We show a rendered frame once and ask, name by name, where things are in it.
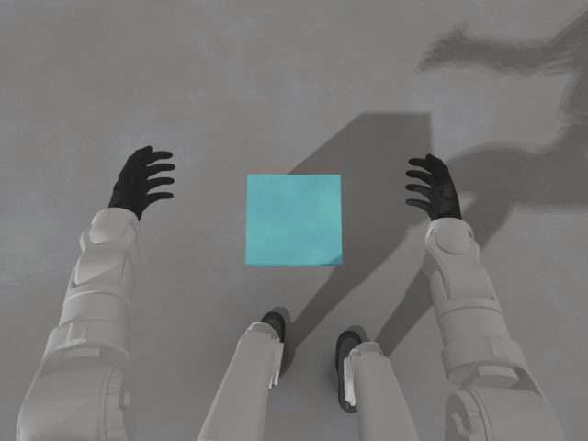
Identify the right robot hand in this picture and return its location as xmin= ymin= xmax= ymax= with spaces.
xmin=405 ymin=153 xmax=462 ymax=222

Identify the carton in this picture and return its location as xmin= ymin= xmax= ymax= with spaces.
xmin=245 ymin=175 xmax=342 ymax=266

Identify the robot right upper arm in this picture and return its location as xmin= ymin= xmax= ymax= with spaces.
xmin=445 ymin=386 xmax=564 ymax=441

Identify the robot right thigh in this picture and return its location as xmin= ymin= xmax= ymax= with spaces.
xmin=344 ymin=352 xmax=420 ymax=441

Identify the right robot shin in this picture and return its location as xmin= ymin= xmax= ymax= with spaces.
xmin=348 ymin=342 xmax=392 ymax=402

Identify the robot left forearm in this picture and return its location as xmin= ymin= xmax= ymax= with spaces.
xmin=17 ymin=208 xmax=141 ymax=441

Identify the robot left upper arm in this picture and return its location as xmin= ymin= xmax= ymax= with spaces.
xmin=20 ymin=365 xmax=138 ymax=441

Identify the robot right forearm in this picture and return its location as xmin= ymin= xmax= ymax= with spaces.
xmin=422 ymin=218 xmax=566 ymax=441

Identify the left robot hand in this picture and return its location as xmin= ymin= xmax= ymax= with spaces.
xmin=108 ymin=145 xmax=175 ymax=221

